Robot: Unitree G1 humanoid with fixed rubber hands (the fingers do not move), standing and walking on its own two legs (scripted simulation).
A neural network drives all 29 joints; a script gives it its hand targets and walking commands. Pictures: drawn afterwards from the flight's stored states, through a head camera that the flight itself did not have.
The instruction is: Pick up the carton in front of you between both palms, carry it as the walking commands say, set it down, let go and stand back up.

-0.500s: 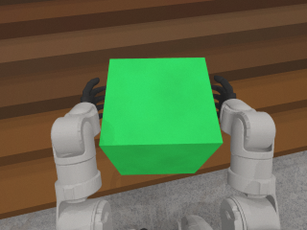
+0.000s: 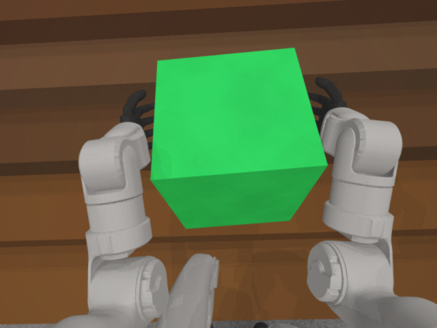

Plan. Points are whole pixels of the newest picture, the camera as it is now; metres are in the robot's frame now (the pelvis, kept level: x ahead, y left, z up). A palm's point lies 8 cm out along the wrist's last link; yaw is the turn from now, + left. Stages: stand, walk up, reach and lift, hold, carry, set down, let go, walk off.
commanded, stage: carry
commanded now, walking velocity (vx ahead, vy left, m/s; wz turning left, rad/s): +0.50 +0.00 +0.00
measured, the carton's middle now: (232, 151) +0.39 +0.04 +0.04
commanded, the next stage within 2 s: none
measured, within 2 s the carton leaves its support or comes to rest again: neither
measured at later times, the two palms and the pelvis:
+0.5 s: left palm out of the picture +0.79 +0.10 +0.31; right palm out of the picture +0.74 -0.20 +0.32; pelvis +0.38 +0.02 +0.13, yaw -4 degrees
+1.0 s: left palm out of the picture +1.06 +0.26 +0.42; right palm out of the picture +1.10 -0.04 +0.41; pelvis +0.70 +0.06 +0.25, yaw +12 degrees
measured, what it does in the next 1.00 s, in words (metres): climbs: left foot 0.11 m higher, then right foot 0.11 m higher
